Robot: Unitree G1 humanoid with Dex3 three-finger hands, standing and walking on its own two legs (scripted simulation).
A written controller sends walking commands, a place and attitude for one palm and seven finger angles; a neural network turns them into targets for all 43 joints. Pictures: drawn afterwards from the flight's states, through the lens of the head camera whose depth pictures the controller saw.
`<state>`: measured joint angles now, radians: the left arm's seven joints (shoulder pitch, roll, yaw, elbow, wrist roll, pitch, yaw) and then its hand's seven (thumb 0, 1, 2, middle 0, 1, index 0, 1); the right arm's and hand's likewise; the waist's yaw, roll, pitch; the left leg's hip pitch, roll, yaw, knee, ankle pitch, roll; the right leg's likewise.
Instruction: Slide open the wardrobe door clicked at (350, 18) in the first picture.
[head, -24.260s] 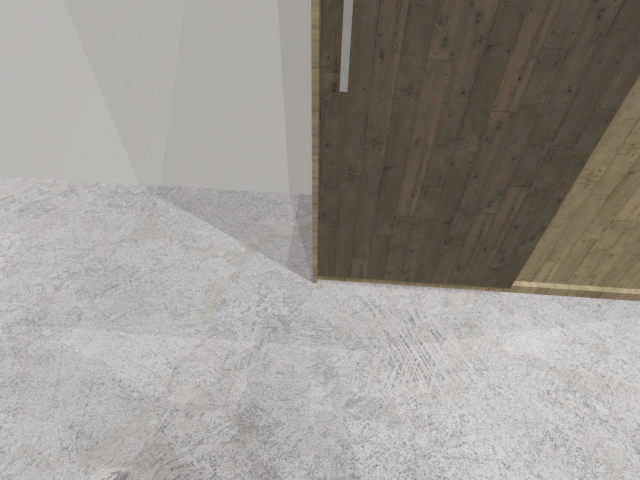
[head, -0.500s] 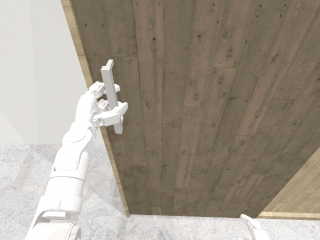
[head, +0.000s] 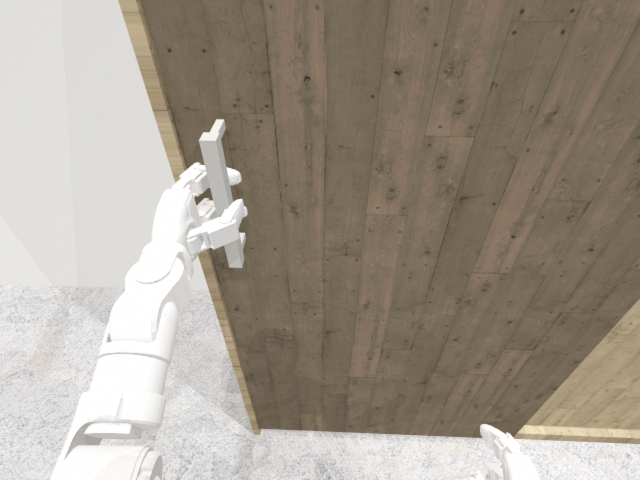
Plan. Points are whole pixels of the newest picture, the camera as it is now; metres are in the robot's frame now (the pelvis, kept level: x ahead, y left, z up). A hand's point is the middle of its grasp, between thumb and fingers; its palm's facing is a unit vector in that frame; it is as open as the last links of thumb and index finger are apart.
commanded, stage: grip the handle and tug to test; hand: left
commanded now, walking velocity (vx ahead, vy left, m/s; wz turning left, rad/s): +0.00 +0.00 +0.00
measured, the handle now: (228, 199) +0.43 +0.15 +0.16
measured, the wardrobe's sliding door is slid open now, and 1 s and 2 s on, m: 0.00 0.00 0.00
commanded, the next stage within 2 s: tug the door sideways, standing still in 0.36 s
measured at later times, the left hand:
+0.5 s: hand (231, 224) +0.37 +0.13 +0.17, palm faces +0.04 -1.00 +0.01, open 6.2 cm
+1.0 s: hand (241, 223) +0.38 +0.12 +0.16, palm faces +0.11 -0.99 -0.03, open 5.6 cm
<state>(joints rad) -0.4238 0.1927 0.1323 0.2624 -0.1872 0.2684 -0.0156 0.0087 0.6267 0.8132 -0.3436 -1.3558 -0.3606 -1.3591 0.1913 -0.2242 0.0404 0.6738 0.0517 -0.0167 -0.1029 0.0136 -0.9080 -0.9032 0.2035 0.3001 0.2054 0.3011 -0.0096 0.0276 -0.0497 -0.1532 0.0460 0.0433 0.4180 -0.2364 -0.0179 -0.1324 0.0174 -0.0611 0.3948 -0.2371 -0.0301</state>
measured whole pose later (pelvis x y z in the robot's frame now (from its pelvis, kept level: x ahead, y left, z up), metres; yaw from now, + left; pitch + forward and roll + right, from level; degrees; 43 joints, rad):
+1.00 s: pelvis +0.01 +0.01 +0.00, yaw +3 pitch -2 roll +0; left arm -0.46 0.09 0.01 0.22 -0.12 0.29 0.13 0.00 0.78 0.84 -0.34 -1.39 -0.31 -1.40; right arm 0.18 -0.20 0.03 0.69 0.04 -0.04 -0.08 0.01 -0.91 -0.90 0.20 0.30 0.21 0.30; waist 0.03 0.04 -0.03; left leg -0.18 0.02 0.00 0.47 -0.27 -0.01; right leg -0.14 -0.01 -0.10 0.45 -0.28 -0.02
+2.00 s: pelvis +0.01 -0.07 -0.01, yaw +6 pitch +0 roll +3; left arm -0.46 0.15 0.03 0.15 -0.09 -0.01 0.19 -0.01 0.78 0.88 -0.43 -1.40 -0.22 -1.40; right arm 0.16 -0.23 0.00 0.65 0.02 0.02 -0.07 0.02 -0.91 -0.90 0.20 0.30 0.20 0.30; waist 0.06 -0.02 0.14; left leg -0.45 0.04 0.09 1.00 -0.46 -0.03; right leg -0.19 0.00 -0.15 0.53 -0.34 -0.11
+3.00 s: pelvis +0.10 -0.23 +0.01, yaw +4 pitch -3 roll -7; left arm -0.09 0.13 0.06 -0.31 -0.06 -0.01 0.21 0.02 0.78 0.85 -0.38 -1.40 -0.17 -1.31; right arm 0.12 -0.16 0.01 0.50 0.02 -0.07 0.03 0.02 -0.91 -0.90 0.20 0.30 0.21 0.30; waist 0.13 0.04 0.19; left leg -0.17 0.28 0.17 0.48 -0.24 -0.07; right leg -0.42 -0.02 -0.05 0.97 -0.40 0.05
